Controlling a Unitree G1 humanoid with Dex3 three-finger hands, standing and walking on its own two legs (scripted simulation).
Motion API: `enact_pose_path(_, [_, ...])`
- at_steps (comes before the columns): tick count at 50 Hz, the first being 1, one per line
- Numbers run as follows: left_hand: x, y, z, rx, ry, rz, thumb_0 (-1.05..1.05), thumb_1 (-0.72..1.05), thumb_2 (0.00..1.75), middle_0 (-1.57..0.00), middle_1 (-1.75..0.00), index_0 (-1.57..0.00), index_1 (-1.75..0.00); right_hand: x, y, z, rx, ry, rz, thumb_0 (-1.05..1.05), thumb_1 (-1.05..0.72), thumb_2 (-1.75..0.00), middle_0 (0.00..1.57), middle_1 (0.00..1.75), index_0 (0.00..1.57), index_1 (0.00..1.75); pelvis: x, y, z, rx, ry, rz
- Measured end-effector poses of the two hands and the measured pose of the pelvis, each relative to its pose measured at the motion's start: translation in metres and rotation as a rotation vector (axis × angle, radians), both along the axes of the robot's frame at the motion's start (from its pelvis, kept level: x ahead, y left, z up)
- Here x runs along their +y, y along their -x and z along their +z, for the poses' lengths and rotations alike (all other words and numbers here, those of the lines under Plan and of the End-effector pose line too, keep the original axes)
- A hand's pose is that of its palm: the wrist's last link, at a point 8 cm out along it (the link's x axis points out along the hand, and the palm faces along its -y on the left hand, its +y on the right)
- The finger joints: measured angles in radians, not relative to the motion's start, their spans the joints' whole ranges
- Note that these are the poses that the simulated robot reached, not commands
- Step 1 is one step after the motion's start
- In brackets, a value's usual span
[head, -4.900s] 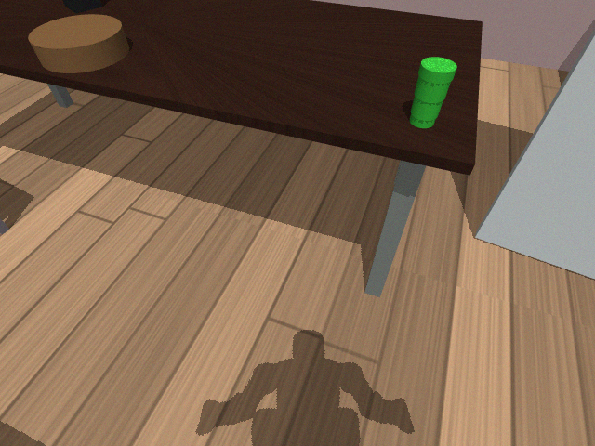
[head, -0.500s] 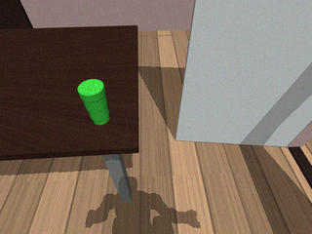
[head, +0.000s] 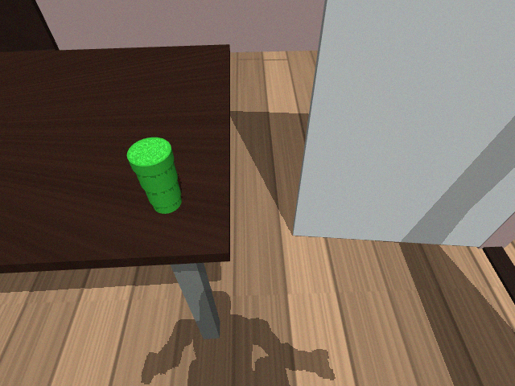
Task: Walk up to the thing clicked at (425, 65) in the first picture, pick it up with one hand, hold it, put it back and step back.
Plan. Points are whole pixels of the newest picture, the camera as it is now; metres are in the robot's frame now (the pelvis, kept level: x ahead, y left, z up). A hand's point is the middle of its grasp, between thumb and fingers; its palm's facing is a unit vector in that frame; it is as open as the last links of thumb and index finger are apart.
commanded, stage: stand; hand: left
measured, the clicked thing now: (159, 179) +0.48 +0.20 +0.03
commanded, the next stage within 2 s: rise first in 1.84 s
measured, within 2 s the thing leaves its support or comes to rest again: neither
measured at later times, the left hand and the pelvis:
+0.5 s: hand out of the picture +0.09 +0.25 -0.15, palm faces -0.02 -0.94 -0.35, open 7.4 cm; pelvis +0.01 -0.01 +0.00, yaw +0 degrees
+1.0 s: hand out of the picture +0.08 +0.25 -0.16, palm faces -0.02 -0.94 -0.35, open 7.4 cm; pelvis +0.01 -0.01 +0.00, yaw +0 degrees
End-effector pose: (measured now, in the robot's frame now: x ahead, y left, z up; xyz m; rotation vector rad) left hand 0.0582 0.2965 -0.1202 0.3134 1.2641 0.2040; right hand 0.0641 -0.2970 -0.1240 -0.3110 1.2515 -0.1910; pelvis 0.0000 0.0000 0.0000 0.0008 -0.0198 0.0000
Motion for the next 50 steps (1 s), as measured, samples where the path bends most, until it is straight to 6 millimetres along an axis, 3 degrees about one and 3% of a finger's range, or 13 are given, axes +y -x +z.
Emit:
enact_pose_path(19, [-0.006, -0.031, 0.005, -0.059, -0.002, -0.014, 0.01, 0.91, 0.89, -0.21, -0.30, -0.20, -0.30, -0.006, -0.017, 0.003, -0.031, 0.009, 0.003, 0.01, -0.90, -0.90, 0.21, 0.30, 0.21, 0.30, -0.005, -0.010, 0.000, -0.006, 0.000, -0.001])
enact_pose_path(41, [-0.007, -0.012, 0.001, -0.013, 0.001, -0.004, 0.01, 0.91, 0.90, -0.21, -0.30, -0.20, -0.30, -0.009, 0.001, 0.001, 0.009, 0.010, -0.002, 0.01, -0.90, -0.90, 0.21, 0.30, 0.21, 0.30, -0.007, -0.005, 0.000, -0.005, 0.001, -0.003])
enact_pose_path(50, [-0.006, -0.013, 0.002, -0.017, -0.005, -0.004, 0.01, 0.91, 0.90, -0.21, -0.30, -0.20, -0.30, -0.008, 0.001, 0.000, 0.008, 0.007, -0.002, 0.01, -0.90, -0.90, 0.21, 0.30, 0.21, 0.30, -0.007, -0.006, 0.000, -0.007, 0.000, -0.003])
